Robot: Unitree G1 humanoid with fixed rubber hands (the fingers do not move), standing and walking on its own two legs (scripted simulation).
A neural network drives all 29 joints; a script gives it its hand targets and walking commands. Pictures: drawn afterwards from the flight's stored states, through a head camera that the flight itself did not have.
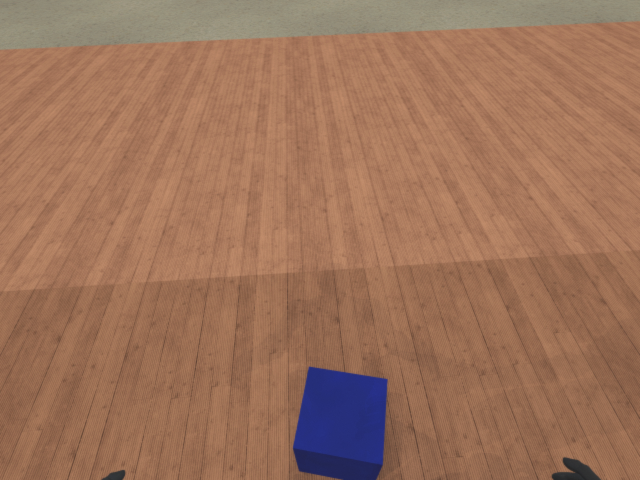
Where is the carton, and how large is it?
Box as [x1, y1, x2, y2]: [293, 367, 387, 479]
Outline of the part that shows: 309,367 293,445 293,450 299,470 342,479 375,479 382,465 387,379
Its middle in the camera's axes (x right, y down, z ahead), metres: +0.06 +0.52 +1.05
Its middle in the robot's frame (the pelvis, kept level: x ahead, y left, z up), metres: +0.38 -0.02 -0.66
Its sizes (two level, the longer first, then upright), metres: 0.210 0.200 0.250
